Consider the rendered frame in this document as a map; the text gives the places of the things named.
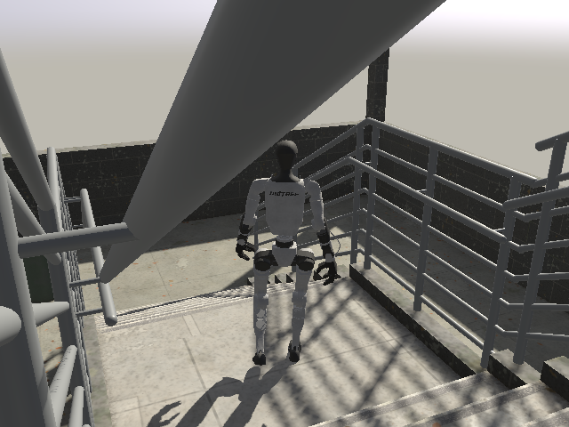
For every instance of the robot right upper arm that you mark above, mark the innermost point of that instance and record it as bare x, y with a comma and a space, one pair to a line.
316, 203

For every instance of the right robot hand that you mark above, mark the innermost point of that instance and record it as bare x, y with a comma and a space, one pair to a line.
331, 272

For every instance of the robot left upper arm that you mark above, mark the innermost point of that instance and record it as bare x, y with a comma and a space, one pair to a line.
253, 199

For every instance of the right robot forearm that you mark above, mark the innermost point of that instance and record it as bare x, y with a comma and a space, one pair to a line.
326, 243

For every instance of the robot left shin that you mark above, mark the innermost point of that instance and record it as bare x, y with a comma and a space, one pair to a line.
259, 324

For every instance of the left robot forearm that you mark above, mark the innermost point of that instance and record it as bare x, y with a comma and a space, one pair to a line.
243, 233

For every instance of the left robot hand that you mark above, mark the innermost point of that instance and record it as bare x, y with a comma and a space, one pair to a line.
247, 247

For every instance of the robot left thigh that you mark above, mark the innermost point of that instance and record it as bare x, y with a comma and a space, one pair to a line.
261, 268

